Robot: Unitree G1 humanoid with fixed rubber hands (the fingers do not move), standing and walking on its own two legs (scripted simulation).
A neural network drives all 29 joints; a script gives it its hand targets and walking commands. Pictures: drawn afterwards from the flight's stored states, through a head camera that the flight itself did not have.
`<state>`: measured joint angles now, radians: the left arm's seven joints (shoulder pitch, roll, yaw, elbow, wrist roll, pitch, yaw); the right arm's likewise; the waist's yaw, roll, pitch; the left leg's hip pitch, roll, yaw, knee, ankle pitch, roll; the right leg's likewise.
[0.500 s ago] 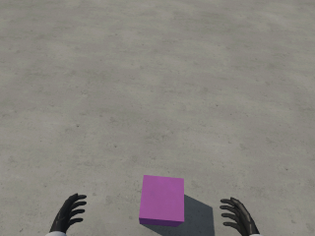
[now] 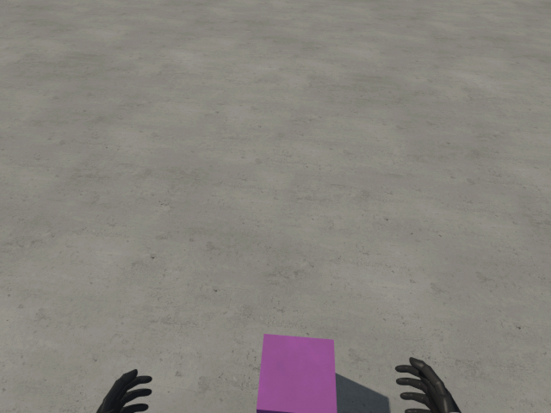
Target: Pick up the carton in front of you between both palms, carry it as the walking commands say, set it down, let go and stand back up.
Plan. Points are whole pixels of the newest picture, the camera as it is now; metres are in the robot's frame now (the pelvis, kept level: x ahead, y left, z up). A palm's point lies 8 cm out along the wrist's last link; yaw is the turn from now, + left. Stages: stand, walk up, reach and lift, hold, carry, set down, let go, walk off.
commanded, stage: let go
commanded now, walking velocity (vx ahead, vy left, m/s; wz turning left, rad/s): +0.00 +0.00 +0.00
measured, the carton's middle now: (294, 384) +0.36 -0.08 -0.65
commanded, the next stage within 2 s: stand in 0.02 s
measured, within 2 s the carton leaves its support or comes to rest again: neither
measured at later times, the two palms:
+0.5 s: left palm out of the picture +0.11 +0.28 -0.09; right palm out of the picture +0.14 -0.30 -0.10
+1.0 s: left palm out of the picture +0.11 +0.29 -0.10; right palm out of the picture +0.10 -0.31 -0.10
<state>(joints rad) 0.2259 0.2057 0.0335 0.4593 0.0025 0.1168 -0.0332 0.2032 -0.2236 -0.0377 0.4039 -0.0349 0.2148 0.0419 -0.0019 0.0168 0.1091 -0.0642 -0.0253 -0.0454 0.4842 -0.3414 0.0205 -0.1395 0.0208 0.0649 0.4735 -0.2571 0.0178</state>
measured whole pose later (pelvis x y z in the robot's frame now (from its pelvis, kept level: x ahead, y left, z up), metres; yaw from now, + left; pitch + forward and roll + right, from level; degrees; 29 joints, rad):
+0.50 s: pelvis +0.01 -0.01 +0.00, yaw +2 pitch +0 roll +0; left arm 0.17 0.33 0.04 0.84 0.04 0.01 0.03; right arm 0.19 -0.36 -0.03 0.77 -0.04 0.02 -0.03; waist 0.01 0.04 0.03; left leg -0.13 -0.02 -0.07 0.48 -0.34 0.00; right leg -0.20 0.02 0.03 0.49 -0.28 0.00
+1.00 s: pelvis +0.00 -0.01 +0.01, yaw +1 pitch -2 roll -1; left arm 0.11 0.34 0.03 0.97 0.03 0.00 0.02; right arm 0.20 -0.37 -0.02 0.90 -0.03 0.00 -0.03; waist 0.00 0.02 0.03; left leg -0.08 -0.01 -0.06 0.40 -0.29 0.00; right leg -0.15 0.02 0.03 0.40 -0.22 0.00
